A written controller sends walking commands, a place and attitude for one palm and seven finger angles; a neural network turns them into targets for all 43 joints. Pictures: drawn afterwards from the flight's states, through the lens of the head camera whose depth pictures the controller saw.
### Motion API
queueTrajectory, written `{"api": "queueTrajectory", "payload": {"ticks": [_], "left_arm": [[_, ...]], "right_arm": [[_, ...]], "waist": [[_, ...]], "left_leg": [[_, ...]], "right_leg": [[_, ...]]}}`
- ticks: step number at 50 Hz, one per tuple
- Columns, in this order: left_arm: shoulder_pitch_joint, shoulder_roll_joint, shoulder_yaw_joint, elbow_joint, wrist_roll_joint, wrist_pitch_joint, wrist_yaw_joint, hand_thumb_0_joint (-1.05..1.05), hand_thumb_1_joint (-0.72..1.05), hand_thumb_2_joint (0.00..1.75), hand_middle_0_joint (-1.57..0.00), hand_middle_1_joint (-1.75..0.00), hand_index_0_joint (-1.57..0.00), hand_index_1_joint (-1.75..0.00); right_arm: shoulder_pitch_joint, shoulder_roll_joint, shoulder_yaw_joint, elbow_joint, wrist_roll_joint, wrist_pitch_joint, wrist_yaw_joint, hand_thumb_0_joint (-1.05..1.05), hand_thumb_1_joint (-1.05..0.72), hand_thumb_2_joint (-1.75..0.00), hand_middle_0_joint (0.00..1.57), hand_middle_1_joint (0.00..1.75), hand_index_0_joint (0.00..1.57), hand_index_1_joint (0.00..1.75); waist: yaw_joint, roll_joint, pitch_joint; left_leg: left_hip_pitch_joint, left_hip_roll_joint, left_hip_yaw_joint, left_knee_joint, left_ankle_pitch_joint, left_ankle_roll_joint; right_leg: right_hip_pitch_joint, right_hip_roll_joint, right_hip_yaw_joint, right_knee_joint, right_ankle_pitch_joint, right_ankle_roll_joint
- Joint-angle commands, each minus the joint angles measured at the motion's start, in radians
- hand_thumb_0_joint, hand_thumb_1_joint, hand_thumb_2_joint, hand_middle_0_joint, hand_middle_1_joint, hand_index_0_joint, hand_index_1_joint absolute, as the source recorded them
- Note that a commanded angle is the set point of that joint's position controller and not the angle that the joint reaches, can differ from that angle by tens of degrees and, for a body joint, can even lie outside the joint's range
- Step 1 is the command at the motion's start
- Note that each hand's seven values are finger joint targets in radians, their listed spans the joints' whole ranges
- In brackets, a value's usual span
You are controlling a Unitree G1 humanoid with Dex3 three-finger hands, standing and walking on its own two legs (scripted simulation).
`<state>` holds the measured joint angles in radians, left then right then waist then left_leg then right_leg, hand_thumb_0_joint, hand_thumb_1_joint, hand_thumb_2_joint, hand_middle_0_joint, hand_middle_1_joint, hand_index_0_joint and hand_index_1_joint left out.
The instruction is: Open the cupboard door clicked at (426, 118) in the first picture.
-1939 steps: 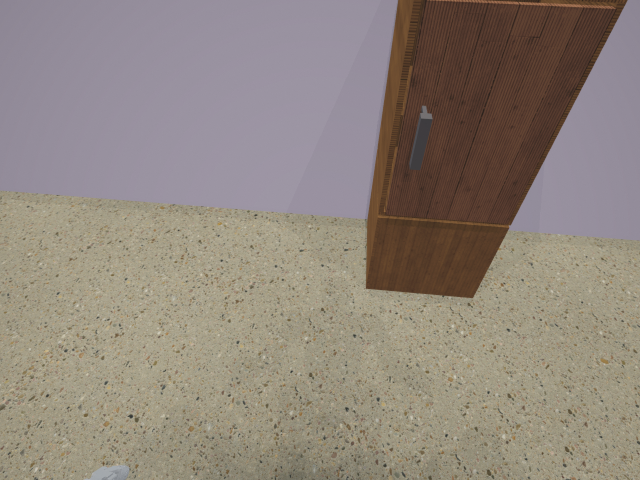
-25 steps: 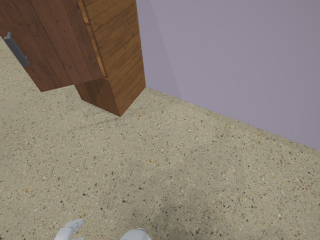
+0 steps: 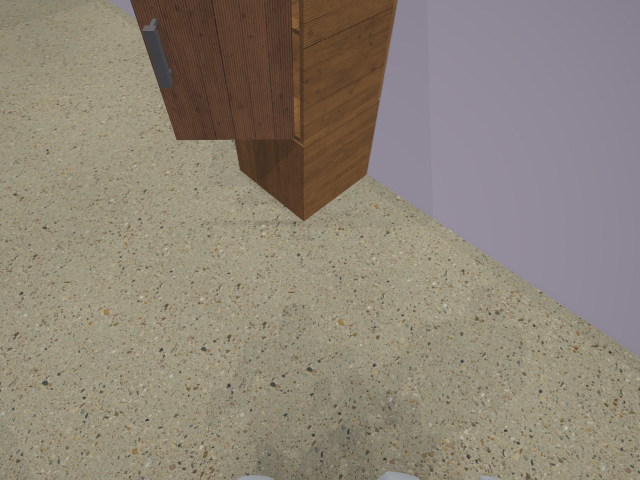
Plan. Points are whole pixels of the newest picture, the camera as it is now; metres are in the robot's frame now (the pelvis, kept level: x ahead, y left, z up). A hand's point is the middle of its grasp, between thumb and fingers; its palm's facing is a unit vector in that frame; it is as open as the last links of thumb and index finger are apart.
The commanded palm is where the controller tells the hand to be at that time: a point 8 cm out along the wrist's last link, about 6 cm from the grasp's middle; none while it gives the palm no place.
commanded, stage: take the last steps up to it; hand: left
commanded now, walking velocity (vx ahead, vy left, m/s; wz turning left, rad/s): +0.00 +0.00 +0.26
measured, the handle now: (160, 53) +1.02 +0.47 -0.05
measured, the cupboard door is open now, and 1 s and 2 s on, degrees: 48 48 48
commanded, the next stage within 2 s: come to a stop and stand still in 1.62 s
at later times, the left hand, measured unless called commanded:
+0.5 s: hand out of the picture -0.03 +0.20 -0.18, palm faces +0.27 -0.95 -0.18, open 7.4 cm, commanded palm none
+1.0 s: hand (167, 393) +0.24 +0.25 -0.15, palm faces +0.19 -0.96 -0.21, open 7.4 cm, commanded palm none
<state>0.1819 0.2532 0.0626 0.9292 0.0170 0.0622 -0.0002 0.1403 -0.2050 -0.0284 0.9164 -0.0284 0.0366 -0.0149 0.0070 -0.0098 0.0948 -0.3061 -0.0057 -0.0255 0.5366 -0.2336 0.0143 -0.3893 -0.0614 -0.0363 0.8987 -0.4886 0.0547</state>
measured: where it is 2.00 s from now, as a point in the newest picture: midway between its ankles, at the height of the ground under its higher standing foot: (261, 370)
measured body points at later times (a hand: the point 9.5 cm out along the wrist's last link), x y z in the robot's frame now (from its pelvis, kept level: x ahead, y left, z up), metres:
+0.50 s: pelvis +0.05 +0.03 +0.00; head +0.07 +0.04 +0.44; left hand -0.05 +0.25 -0.16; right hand +0.19 -0.20 -0.14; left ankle +0.06 +0.16 -0.73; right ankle -0.01 -0.14 -0.73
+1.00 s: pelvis +0.19 +0.06 +0.00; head +0.21 +0.04 +0.45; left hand +0.23 +0.30 -0.14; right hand +0.20 -0.17 -0.17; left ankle +0.12 +0.17 -0.67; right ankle +0.22 -0.02 -0.73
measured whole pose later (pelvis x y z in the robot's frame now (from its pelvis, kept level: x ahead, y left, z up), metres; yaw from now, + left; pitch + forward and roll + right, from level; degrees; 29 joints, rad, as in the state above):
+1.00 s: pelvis +0.19 +0.06 +0.00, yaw +10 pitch -2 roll +1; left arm 0.20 0.15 0.04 0.97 0.02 -0.06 -0.01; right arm 0.33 -0.19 -0.04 1.12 -0.02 0.01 0.01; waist -0.02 0.03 0.06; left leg -0.37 0.03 0.05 1.05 -0.37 0.01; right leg -0.24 -0.04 -0.14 0.53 -0.27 -0.04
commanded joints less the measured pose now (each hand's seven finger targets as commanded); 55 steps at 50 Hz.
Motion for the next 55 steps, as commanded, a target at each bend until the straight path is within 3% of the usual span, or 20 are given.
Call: {"api": "queueTrajectory", "payload": {"ticks": [1,3,5,6,9,18,21,23,24,25,26,28,31,38,41,42,44,45,49,55], "left_arm": [[0.071,0.043,0.008,-0.04,-0.005,-0.035,0.007,0.0,0.9,0.9,-0.2,-0.3,-0.2,-0.3],[0.124,0.068,0.015,-0.022,-0.003,-0.05,0.015,0.0,0.9,0.9,-0.2,-0.3,-0.2,-0.3],[0.116,0.191,0.035,-0.034,0.011,-0.065,0.024,0.0,0.9,0.9,-0.2,-0.3,-0.2,-0.3],[0.107,0.194,0.033,-0.046,0.01,-0.066,0.023,0.0,0.9,0.9,-0.2,-0.3,-0.2,-0.3],[0.064,0.121,0.026,-0.046,0.005,-0.08,0.021,0.0,0.9,0.9,-0.2,-0.3,-0.2,-0.3],[0.224,0.14,0.041,0.052,0.014,-0.114,0.009,0.0,0.9,0.9,-0.2,-0.3,-0.2,-0.3],[0.189,0.141,0.045,0.064,0.017,-0.111,0.005,0.0,0.9,0.9,-0.2,-0.3,-0.2,-0.3],[0.137,0.128,0.042,0.058,0.009,-0.103,-0.003,0.0,0.9,0.9,-0.2,-0.3,-0.2,-0.3],[0.13,0.08,0.03,0.041,0.003,-0.098,-0.011,0.0,0.9,0.9,-0.2,-0.3,-0.2,-0.3],[0.086,0.019,0.013,-0.005,0.0,-0.098,-0.014,0.0,0.9,0.9,-0.2,-0.3,-0.2,-0.3],[0.003,0.03,0.005,-0.032,0.004,-0.095,-0.007,0.0,0.9,0.9,-0.2,-0.3,-0.2,-0.3],[-0.011,0.01,0.004,-0.014,0.007,-0.098,-0.009,0.0,0.9,0.9,-0.2,-0.3,-0.2,-0.3],[0.077,-0.001,0.001,0.031,0.01,-0.078,-0.023,0.0,0.9,0.9,-0.2,-0.3,-0.2,-0.3],[0.006,-0.017,-0.005,0.004,0.006,-0.084,-0.027,0.0,0.9,0.9,-0.2,-0.3,-0.2,-0.3],[0.088,0.012,0.01,0.031,0.008,-0.089,-0.024,0.0,0.9,0.9,-0.2,-0.3,-0.2,-0.3],[0.162,0.041,0.023,0.054,0.011,-0.095,-0.02,0.0,0.9,0.9,-0.2,-0.3,-0.2,-0.3],[0.337,0.187,0.051,0.091,0.007,-0.11,-0.005,0.0,0.9,0.9,-0.2,-0.3,-0.2,-0.3],[0.3,0.164,0.046,0.081,-0.002,-0.106,0.001,0.0,0.9,0.9,-0.2,-0.3,-0.2,-0.3],[0.157,0.018,0.006,0.05,-0.004,-0.135,0.01,0.0,0.9,0.9,-0.2,-0.3,-0.2,-0.3],[0.192,0.045,0.013,0.101,0.0,-0.149,0.004,0.0,0.9,0.9,-0.2,-0.3,-0.2,-0.3]], "right_arm": [[0.005,-0.203,-0.059,-0.046,0.002,-0.014,-0.008,0.0,-0.9,-0.9,0.2,0.3,0.2,0.3],[-0.007,-0.17,-0.055,-0.047,0.013,-0.012,-0.002,0.0,-0.9,-0.9,0.2,0.3,0.2,0.3],[-0.02,-0.094,-0.041,-0.076,0.021,-0.008,0.006,0.0,-0.9,-0.9,0.2,0.3,0.2,0.3],[-0.032,-0.119,-0.051,-0.078,0.015,0.0,0.014,0.0,-0.9,-0.9,0.2,0.3,0.2,0.3],[-0.022,-0.121,-0.059,-0.032,0.004,0.005,0.027,0.0,-0.9,-0.9,0.2,0.3,0.2,0.3],[-0.127,-0.051,-0.034,-0.052,0.012,-0.026,0.061,0.0,-0.9,-0.9,0.2,0.3,0.2,0.3],[-0.07,-0.044,-0.031,-0.036,0.012,-0.041,0.061,0.0,-0.9,-0.9,0.2,0.3,0.2,0.3],[0.098,-0.089,-0.037,0.017,0.008,-0.055,0.047,0.0,-0.9,-0.9,0.2,0.3,0.2,0.3],[0.226,-0.171,-0.061,0.053,0.003,-0.062,0.033,0.0,-0.9,-0.9,0.2,0.3,0.2,0.3],[0.36,-0.261,-0.083,0.076,-0.008,-0.066,0.019,0.0,-0.9,-0.9,0.2,0.3,0.2,0.3],[0.386,-0.265,-0.079,0.086,-0.001,-0.055,0.003,0.0,-0.9,-0.9,0.2,0.3,0.2,0.3],[0.264,-0.194,-0.054,0.059,-0.004,-0.065,-0.001,0.0,-0.9,-0.9,0.2,0.3,0.2,0.3],[0.144,-0.136,-0.033,0.041,-0.003,-0.081,-0.004,0.0,-0.9,-0.9,0.2,0.3,0.2,0.3],[0.202,-0.128,-0.033,0.1,-0.001,-0.094,0.002,0.0,-0.9,-0.9,0.2,0.3,0.2,0.3],[0.183,-0.117,-0.031,0.118,0.002,-0.085,0.007,0.0,-0.9,-0.9,0.2,0.3,0.2,0.3],[0.173,-0.097,-0.025,0.119,0.007,-0.085,0.007,0.0,-0.9,-0.9,0.2,0.3,0.2,0.3],[0.162,-0.054,-0.021,0.069,0.015,-0.084,0.018,0.0,-0.9,-0.9,0.2,0.3,0.2,0.3],[0.12,-0.088,-0.031,0.059,0.005,-0.08,0.023,0.0,-0.9,-0.9,0.2,0.3,0.2,0.3],[0.139,-0.03,-0.027,0.109,0.001,-0.067,0.026,0.0,-0.9,-0.9,0.2,0.3,0.2,0.3],[0.091,0.015,-0.022,0.088,0.006,-0.058,0.043,0.0,-0.9,-0.9,0.2,0.3,0.2,0.3]], "waist": [[0.002,0.143,-0.14],[0.03,0.066,-0.151],[0.034,-0.28,-0.099],[0.046,-0.202,-0.086],[0.017,-0.208,-0.007],[0.08,-0.163,-0.036],[0.045,-0.193,-0.037],[-0.039,-0.074,-0.079],[-0.098,0.137,-0.14],[-0.145,0.381,-0.164],[-0.149,0.269,-0.124],[-0.09,0.159,-0.06],[-0.005,0.17,0.004],[-0.003,0.065,-0.025],[0.051,0.018,-0.014],[0.086,-0.029,-0.02],[0.138,-0.328,-0.081],[0.12,-0.187,-0.022],[0.017,-0.113,-0.016],[0.02,-0.075,-0.054]], "left_leg": [[0.03,0.21,-0.213,-0.16,0.189,0.131],[-0.051,0.138,-0.172,-0.073,0.095,0.068],[-0.198,-0.044,0.016,0.26,-0.288,-0.038],[-0.187,-0.018,-0.012,0.415,-0.355,-0.032],[-0.298,0.028,-0.025,0.595,-0.197,-0.041],[-0.24,0.043,0.094,0.216,-0.148,-0.057],[-0.057,0.021,0.133,0.048,-0.119,-0.04],[0.235,-0.018,0.173,-0.097,-0.044,-0.025],[0.414,0.12,-0.013,-0.143,-0.139,0.031],[0.48,0.355,-0.372,-0.271,-0.175,0.14],[0.418,0.401,-0.383,-0.303,-0.169,0.202],[0.252,0.361,-0.332,-0.32,-0.204,0.213],[0.073,0.29,-0.165,-0.374,-0.172,0.164],[0.103,0.26,-0.058,-0.342,-0.018,0.182],[-0.014,0.204,-0.01,-0.225,-0.131,0.126],[-0.1,0.138,0.04,-0.095,-0.162,0.09],[-0.351,-0.011,0.137,0.46,-0.402,0.014],[-0.386,0.037,0.04,0.577,-0.319,0.015],[-0.283,0.118,0.019,0.541,-0.05,-0.027],[-0.235,0.099,0.103,0.26,0.034,-0.059]], "right_leg": [[0.149,0.044,-0.029,-0.234,0.11,-0.008],[0.299,0.012,0.003,-0.476,0.253,-0.018],[0.274,-0.346,0.376,-0.661,0.323,-0.185],[0.209,-0.395,0.364,-0.679,0.283,-0.237],[0.241,-0.282,0.242,-0.665,0.277,-0.192],[0.388,-0.318,0.096,-0.657,0.34,-0.177],[0.281,-0.301,0.049,-0.601,0.313,-0.146],[0.112,-0.222,-0.046,-0.444,0.264,-0.095],[-0.048,-0.132,-0.127,-0.203,0.165,-0.052],[-0.259,-0.011,-0.167,0.102,-0.136,-0.011],[-0.315,-0.037,-0.046,0.244,-0.132,-0.041],[-0.317,-0.081,0.0,0.327,-0.021,-0.059],[-0.191,-0.095,-0.001,0.228,0.109,-0.056],[-0.004,-0.032,-0.063,-0.168,0.187,-0.046],[0.222,0.003,-0.078,-0.317,0.248,-0.052],[0.353,-0.018,-0.02,-0.387,0.202,-0.067],[0.512,-0.412,0.562,-0.727,-0.055,-0.249],[0.428,-0.41,0.558,-0.77,-0.129,-0.276],[0.251,-0.276,0.203,-0.736,0.299,-0.195],[0.312,-0.23,0.052,-0.718,0.47,-0.201]]}}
